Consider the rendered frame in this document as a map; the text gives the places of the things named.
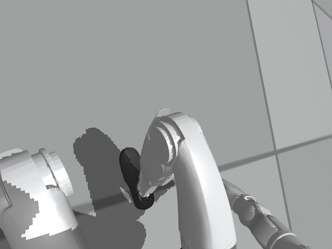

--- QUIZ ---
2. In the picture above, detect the right robot arm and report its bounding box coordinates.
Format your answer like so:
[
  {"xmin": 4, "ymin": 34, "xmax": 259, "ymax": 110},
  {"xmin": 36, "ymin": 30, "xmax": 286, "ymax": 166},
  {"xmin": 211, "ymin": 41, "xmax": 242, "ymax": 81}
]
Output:
[{"xmin": 232, "ymin": 194, "xmax": 313, "ymax": 249}]

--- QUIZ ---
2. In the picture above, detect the right robot hand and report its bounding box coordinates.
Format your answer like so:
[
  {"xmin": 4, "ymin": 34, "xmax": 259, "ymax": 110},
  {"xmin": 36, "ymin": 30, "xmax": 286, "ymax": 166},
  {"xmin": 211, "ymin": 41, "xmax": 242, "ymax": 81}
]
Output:
[{"xmin": 222, "ymin": 178, "xmax": 246, "ymax": 210}]

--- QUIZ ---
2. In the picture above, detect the right robot foot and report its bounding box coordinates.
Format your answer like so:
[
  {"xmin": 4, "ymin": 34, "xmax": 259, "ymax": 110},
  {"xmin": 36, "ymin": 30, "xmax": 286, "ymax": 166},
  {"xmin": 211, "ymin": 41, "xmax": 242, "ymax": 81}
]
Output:
[{"xmin": 119, "ymin": 147, "xmax": 154, "ymax": 210}]

